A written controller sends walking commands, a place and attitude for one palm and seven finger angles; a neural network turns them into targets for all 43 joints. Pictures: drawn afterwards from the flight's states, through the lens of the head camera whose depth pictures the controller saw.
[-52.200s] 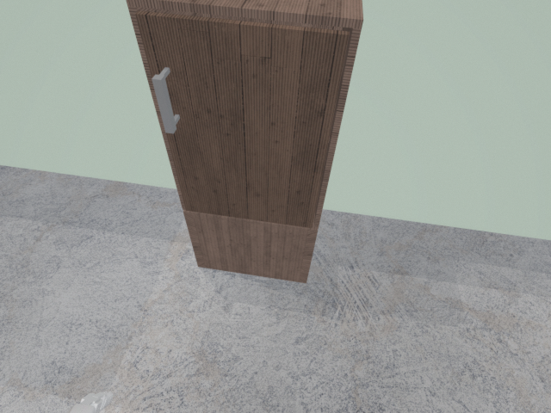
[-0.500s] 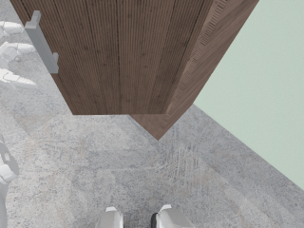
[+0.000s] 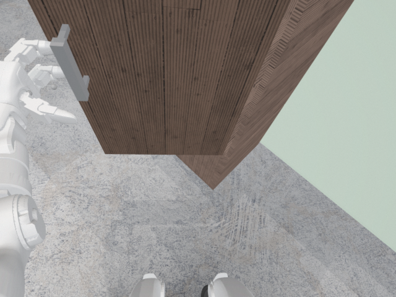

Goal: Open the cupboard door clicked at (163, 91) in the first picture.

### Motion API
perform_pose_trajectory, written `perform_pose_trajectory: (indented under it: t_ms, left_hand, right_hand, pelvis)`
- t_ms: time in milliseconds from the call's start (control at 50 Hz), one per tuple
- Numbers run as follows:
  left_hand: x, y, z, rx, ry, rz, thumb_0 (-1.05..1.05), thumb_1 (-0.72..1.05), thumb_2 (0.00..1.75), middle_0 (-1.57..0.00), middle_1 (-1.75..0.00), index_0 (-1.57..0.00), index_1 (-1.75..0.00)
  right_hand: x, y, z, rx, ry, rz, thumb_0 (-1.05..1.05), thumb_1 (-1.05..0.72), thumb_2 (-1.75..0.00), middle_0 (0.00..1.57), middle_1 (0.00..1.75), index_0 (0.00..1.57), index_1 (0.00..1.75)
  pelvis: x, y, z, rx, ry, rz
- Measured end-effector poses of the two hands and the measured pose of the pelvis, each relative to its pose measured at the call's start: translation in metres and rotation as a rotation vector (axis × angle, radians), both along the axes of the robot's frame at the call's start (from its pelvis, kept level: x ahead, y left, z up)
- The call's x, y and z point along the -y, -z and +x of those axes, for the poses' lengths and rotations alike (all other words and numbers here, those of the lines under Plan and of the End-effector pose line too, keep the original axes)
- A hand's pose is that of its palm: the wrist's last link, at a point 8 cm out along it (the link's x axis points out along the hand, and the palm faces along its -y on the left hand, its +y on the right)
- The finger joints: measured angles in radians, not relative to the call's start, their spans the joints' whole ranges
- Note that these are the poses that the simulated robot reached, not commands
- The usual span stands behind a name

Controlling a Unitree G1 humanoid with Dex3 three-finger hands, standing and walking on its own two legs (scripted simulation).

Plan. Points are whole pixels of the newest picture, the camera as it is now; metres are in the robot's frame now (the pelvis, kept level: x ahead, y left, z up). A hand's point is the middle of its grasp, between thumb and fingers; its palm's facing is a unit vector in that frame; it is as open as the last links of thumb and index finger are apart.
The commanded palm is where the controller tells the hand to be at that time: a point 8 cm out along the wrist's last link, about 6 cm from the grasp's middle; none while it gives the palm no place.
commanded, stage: slide the fingers in behind the handle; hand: left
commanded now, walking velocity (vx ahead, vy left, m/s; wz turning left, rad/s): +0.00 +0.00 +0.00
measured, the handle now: (74, 65) +0.53 +0.22 +0.10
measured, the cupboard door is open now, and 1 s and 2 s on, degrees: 46 46 49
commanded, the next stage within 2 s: close the thumb around the handle in 0.80 s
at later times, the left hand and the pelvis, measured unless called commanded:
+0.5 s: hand (79, 84) +0.49 +0.21 +0.10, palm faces +0.00 -1.00 +0.01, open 13.9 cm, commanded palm +0.47 +0.26 +0.10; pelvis -0.01 -0.01 +0.00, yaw +0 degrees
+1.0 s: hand (72, 84) +0.49 +0.22 +0.10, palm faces -0.01 -1.00 +0.01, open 13.8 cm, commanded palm +0.47 +0.26 +0.10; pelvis +0.00 -0.01 +0.00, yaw -1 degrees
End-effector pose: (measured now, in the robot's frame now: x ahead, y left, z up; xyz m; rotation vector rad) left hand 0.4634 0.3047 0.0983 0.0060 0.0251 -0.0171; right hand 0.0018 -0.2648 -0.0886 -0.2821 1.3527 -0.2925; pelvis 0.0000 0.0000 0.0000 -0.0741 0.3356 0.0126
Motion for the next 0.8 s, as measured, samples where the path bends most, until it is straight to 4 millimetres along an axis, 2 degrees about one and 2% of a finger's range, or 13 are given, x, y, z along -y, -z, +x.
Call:
perform_pose_trajectory:
  t_ms: [100, 220, 420, 640, 800]
  left_hand:
    - [0.020, 0.002, 0.004, 0.000, 0.016, -0.031, -0.02, -0.50, 0.30, -0.30, -1.20, -0.28, -1.21]
    - [0.027, 0.001, 0.004, -0.001, -0.023, -0.003, -0.02, -0.50, 0.30, -0.30, -1.20, -0.29, -1.22]
    - [0.043, -0.003, 0.005, 0.003, -0.005, -0.013, -0.02, -0.50, 0.30, -0.30, -1.20, -0.30, -1.21]
    - [0.039, -0.003, 0.003, 0.009, -0.023, 0.003, -0.02, -0.50, 0.30, -0.30, -1.20, -0.31, -1.21]
    - [0.034, 0.001, 0.004, -0.019, -0.018, -0.004, -0.02, -0.50, 0.30, -0.30, -1.20, -0.30, -1.21]
  right_hand:
    - [0.001, 0.000, 0.005, 0.027, 0.003, 0.000, 0.01, -0.90, -0.89, 0.20, 0.30, 0.21, 0.30]
    - [0.000, 0.002, 0.007, 0.060, 0.008, 0.018, 0.01, -0.90, -0.89, 0.20, 0.30, 0.20, 0.30]
    - [0.004, 0.005, -0.003, 0.053, 0.023, 0.031, 0.01, -0.90, -0.89, 0.20, 0.30, 0.21, 0.30]
    - [0.014, 0.002, -0.015, 0.036, 0.038, 0.010, 0.01, -0.90, -0.89, 0.20, 0.30, 0.20, 0.30]
    - [0.017, -0.001, -0.015, 0.031, 0.037, -0.009, 0.01, -0.90, -0.89, 0.20, 0.30, 0.20, 0.30]
  pelvis:
    - [0.001, 0.000, 0.000, 0.009, -0.001, 0.003]
    - [0.003, 0.000, -0.002, 0.016, 0.007, 0.010]
    - [0.009, 0.000, -0.005, 0.024, 0.012, 0.017]
    - [0.014, 0.000, -0.009, 0.021, 0.018, 0.021]
    - [0.014, 0.000, -0.009, 0.017, 0.014, 0.018]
